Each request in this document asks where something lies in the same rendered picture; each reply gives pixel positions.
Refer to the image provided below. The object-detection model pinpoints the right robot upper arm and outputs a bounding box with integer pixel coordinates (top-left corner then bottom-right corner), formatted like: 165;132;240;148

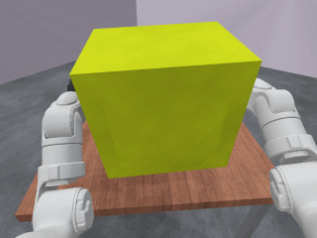
268;161;317;238

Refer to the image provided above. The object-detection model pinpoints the robot left hand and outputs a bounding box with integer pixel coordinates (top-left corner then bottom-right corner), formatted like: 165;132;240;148
67;79;76;92

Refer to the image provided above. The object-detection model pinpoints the left robot upper arm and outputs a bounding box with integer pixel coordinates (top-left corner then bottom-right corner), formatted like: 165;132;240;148
15;187;94;238

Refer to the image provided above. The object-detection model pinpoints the left robot forearm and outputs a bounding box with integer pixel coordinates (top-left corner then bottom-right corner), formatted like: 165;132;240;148
32;91;86;230

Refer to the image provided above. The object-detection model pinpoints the table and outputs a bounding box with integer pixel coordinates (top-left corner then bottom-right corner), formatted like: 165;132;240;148
15;120;274;238

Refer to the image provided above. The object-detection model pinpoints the carton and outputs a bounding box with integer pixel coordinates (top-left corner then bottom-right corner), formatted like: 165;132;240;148
69;21;262;179

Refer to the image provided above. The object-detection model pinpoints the right robot forearm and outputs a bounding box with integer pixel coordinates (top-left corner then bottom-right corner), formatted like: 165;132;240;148
246;78;317;165

